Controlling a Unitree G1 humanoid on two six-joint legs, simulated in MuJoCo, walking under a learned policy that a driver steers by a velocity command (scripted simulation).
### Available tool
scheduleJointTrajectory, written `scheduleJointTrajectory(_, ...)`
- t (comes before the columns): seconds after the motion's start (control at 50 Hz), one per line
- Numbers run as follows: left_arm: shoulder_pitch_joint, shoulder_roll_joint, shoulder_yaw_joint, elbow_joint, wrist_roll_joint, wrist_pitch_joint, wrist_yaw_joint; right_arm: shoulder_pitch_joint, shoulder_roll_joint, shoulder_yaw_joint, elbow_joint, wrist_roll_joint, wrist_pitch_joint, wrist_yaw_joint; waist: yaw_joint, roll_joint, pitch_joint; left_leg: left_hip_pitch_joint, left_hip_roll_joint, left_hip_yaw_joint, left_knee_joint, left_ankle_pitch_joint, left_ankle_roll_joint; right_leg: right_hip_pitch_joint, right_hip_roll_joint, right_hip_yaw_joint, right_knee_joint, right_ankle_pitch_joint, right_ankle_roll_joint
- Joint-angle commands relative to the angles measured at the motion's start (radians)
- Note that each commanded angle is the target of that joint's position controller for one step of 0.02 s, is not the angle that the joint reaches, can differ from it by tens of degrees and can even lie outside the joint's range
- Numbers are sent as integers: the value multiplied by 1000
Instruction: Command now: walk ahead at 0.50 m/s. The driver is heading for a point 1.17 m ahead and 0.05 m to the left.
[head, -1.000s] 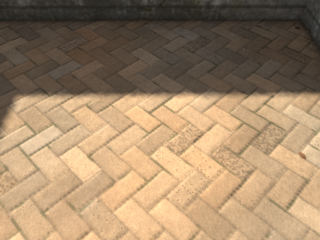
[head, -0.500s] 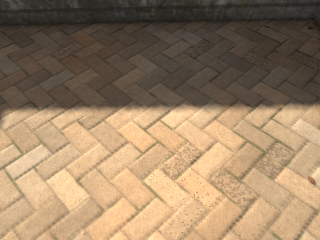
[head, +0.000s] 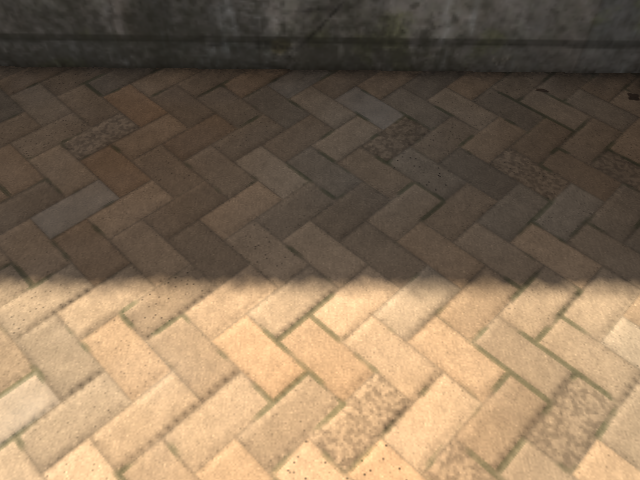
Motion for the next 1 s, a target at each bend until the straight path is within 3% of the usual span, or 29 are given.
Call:
scheduleJointTrajectory(0.02, 52, 24, 4, -28, 6, 24, -12, 67, -85, -4, -23, 4, -22, -5, 36, 62, 27, 10, 277, -231, -219, 196, 92, -101, -43, -10, -65, 89, 27)
scheduleJointTrajectory(0.12, -167, 26, -5, -103, -12, 21, -19, 154, -75, 9, -13, 4, -18, -4, -16, 79, 58, 83, 240, -159, -222, 348, 61, -150, -24, -64, -334, 246, 49)
scheduleJointTrajectory(0.22, -290, 30, -12, -148, -16, 10, -17, 230, -85, 11, 14, -4, -17, -13, -51, 97, 68, 234, 274, -138, -178, 470, 68, -140, 19, -97, -503, 255, 14)
scheduleJointTrajectory(0.28, -255, 51, -2, -150, -14, -3, -11, 198, -106, 5, 15, -11, -15, -23, -10, 103, 48, 301, 303, -121, -79, 705, 63, -52, 58, -107, -563, 151, -34)
scheduleJointTrajectory(0.32, -57, 83, 18, -88, -11, -14, 4, 166, -128, -2, 13, -14, -8, -25, 76, 104, -56, 302, 288, -99, 151, 897, 40, 169, 121, -125, -616, 103, -73)
scheduleJointTrajectory(0.34, 114, 112, 34, -32, 2, -24, 13, 149, -124, -1, 5, -6, -5, -23, 146, 79, -144, 192, 253, -74, 357, 773, 22, 397, 92, -93, -663, 150, -100)
scheduleJointTrajectory(0.36, 271, 205, 60, -6, 29, -28, 23, 176, -65, 15, -29, 20, -5, -15, 174, -48, -279, -75, 174, -28, 692, 381, -7, 684, -159, 205, -676, 58, -170)
scheduleJointTrajectory(0.38, 265, 251, 72, -4, 21, -18, 10, 275, -18, 16, -28, 40, -2, -6, 113, -201, -364, -360, -4, -81, 993, -374, -27, 839, -364, 655, -805, 55, -290)
scheduleJointTrajectory(0.4, 155, 202, 61, -17, -12, -9, 2, 167, -91, -3, -39, 16, 5, -9, 82, -41, -249, -440, 71, -192, 1027, -280, -9, 720, -301, 585, -845, -64, -240)
scheduleJointTrajectory(0.42, 59, 140, 42, -32, -21, -12, -1, 84, -86, -3, -68, 9, 0, -3, 57, -13, -112, -453, 108, -181, 976, -184, -9, 560, -270, 442, -886, -46, -204)
scheduleJointTrajectory(0.44, 19, 93, 28, -33, -17, -19, -4, 53, -67, -2, -72, 5, -1, -1, 29, 16, -53, -421, 141, -176, 917, -128, -10, 456, -223, 347, -923, 31, -170)
scheduleJointTrajectory(0.48, 38, 41, 9, -5, -21, -31, 7, 83, -34, 0, -63, -20, 23, 9, -18, -19, -26, -336, 173, -167, 834, -95, -30, 349, -156, 214, -956, 150, -124)
scheduleJointTrajectory(0.54, 117, 80, 11, 25, -24, -49, 15, 45, -27, -2, -78, -26, 47, 22, -32, -20, -12, -366, 182, -136, 779, -59, -58, 340, -130, 140, -977, 277, -125)
scheduleJointTrajectory(0.6, 176, 95, 9, 34, -25, -48, 15, -95, -45, -3, -127, -22, 58, 27, -6, -27, 27, -479, 203, -111, 679, 43, -83, 374, -114, 102, -1008, 309, -117)
scheduleJointTrajectory(0.7, 264, 88, -2, 50, -25, -47, 17, -281, -35, 10, -189, -8, 54, 31, 41, -38, 46, -503, 178, -64, 434, 163, -98, 457, -91, 43, -1000, 454, -95)
scheduleJointTrajectory(0.8, 325, 97, -3, 79, -13, -44, 28, -392, -42, 17, -233, -6, 42, 28, 67, -50, 62, -496, 139, -37, 280, 140, -58, 605, -131, 28, -953, 574, -114)
scheduleJointTrajectory(0.86, 284, 119, 3, 79, -7, -41, 37, -333, -63, 7, -228, -6, 28, 21, 17, -59, 32, -370, 91, -20, 218, 31, -7, 648, -152, 5, -839, 835, -102)
scheduleJointTrajectory(0.88, 269, 131, 6, 79, -5, -39, 38, -245, -80, -3, -201, -7, 23, 13, -21, -65, -15, -263, 58, -10, 199, -1, 13, 649, -147, -4, -737, 953, -91)
scheduleJointTrajectory(0.9, 247, 135, 7, 76, -9, -34, 36, -87, -96, -15, -147, -11, 15, 4, -88, -42, -94, -83, 32, 2, 132, 43, 35, 613, -117, -29, -561, 959, -73)
scheduleJointTrajectory(0.92, 237, 118, 0, 57, -20, -34, 33, 87, -149, -35, -100, -34, 6, -6, -150, -3, -198, 184, 146, -118, 125, 31, 77, 428, -80, -49, -321, 721, -57)
scheduleJointTrajectory(0.94, 334, 25, -18, 28, -65, -34, 19, 197, -262, -65, -92, -55, 7, -8, -125, 213, -344, 483, 460, -596, 63, -69, 211, 73, 91, -112, 97, 133, -6)
scheduleJointTrajectory(0.96, 308, 93, 4, 36, -40, -31, 18, 125, -239, -62, -94, -16, 23, 5, -97, 152, -344, 444, 490, -802, -59, -89, 228, -57, 136, 29, 230, -233, -20)
scheduleJointTrajectory(0.98, 218, 100, 10, 8, -28, -28, 17, 1, -195, -48, -112, 2, 26, 9, -47, 101, -173, 292, 457, -634, -77, -156, 192, -123, 68, 53, 234, -155, -27)
scheduleJointTrajectory(1.0, 161, 88, 6, -5, -23, -33, 12, -65, -124, -29, -123, 3, 20, 14, -30, 46, -79, 152, 414, -524, -125, -118, 161, -111, 30, 51, 175, -84, -27)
